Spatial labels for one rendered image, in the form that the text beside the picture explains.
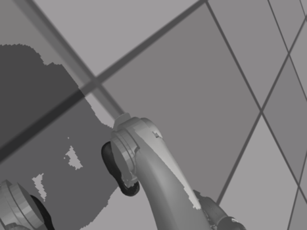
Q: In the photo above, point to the right robot arm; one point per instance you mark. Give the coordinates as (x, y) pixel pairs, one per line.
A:
(230, 223)

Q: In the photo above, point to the left robot foot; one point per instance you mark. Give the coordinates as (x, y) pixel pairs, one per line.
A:
(46, 216)

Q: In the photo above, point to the right robot foot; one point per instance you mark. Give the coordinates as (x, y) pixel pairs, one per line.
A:
(113, 169)

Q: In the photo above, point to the right robot hand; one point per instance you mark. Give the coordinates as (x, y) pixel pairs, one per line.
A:
(211, 210)

